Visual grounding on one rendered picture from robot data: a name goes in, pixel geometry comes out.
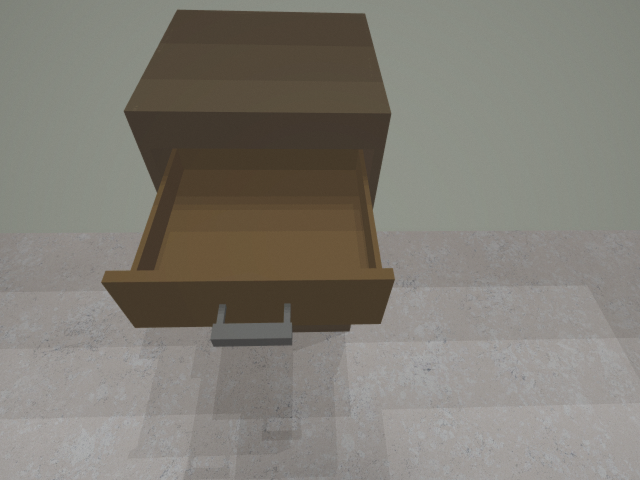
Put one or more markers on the drawer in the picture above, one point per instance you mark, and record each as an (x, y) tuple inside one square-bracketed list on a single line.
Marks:
[(254, 229)]

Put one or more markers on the cabinet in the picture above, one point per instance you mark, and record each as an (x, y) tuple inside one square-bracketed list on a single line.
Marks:
[(262, 80)]

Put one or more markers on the handle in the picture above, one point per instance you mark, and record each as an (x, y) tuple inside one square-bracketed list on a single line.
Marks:
[(251, 334)]

